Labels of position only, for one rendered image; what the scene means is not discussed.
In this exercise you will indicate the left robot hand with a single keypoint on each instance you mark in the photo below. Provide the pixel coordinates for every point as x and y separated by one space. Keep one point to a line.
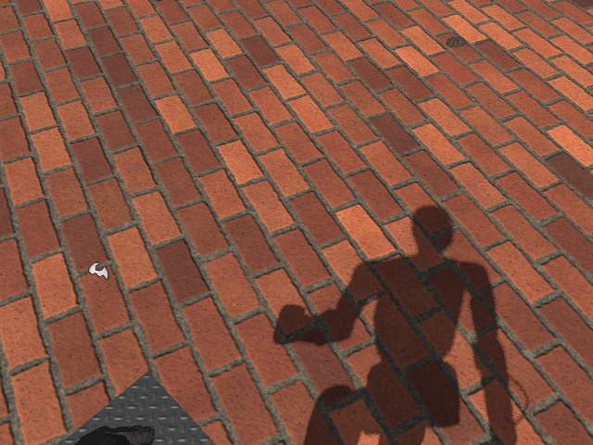
123 435

